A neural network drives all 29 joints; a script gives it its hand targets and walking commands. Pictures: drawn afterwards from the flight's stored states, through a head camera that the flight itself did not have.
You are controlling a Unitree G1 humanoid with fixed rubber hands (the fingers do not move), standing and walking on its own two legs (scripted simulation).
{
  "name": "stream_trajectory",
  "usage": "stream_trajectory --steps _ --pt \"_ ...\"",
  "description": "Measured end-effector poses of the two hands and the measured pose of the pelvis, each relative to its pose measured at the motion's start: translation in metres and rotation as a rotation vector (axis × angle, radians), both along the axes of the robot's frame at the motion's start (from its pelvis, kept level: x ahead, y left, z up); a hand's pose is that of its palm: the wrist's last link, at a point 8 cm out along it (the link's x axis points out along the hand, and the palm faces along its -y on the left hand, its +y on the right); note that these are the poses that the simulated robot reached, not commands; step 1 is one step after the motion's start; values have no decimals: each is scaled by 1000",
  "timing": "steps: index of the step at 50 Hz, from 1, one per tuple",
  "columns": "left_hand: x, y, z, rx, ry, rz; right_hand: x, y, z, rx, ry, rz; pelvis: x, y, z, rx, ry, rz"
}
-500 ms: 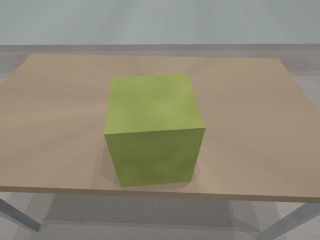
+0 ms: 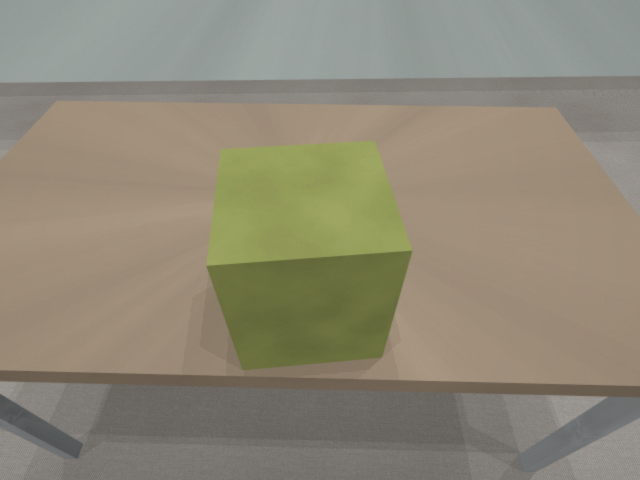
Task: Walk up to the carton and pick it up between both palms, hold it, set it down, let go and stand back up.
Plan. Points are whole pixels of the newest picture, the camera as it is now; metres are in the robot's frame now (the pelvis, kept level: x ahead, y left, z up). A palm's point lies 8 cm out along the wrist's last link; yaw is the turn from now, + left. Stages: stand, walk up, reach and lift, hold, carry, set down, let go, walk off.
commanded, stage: stand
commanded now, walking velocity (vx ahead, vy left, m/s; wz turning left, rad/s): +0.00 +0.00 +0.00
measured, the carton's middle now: (306, 259) +0.41 +0.02 +0.05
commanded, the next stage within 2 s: none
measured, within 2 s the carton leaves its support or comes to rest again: neither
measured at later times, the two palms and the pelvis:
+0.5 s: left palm out of the picture +0.04 +0.28 -0.13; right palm out of the picture +0.04 -0.27 -0.13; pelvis +0.00 +0.01 +0.00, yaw +0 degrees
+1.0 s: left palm out of the picture +0.04 +0.29 -0.13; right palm out of the picture +0.04 -0.27 -0.13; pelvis +0.00 +0.01 +0.00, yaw +0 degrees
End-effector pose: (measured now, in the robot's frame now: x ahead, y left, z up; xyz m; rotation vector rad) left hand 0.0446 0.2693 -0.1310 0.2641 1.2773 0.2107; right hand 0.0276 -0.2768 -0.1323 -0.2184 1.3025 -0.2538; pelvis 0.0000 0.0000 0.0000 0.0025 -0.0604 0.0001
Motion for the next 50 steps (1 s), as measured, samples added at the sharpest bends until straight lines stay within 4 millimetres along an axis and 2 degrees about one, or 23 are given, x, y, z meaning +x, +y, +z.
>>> stream_trajectory --steps 7,37,50 --pt "-4 4 -2 0 14 1 5 -4 5 -20 -23 3 0 2 0 0 1 -4" --pt "-6 17 -1 10 3 8 19 10 5 -8 -59 21 -2 9 -1 4 -5 7" --pt "-8 17 0 15 6 5 17 8 3 -8 -55 21 -3 10 -1 5 -10 2"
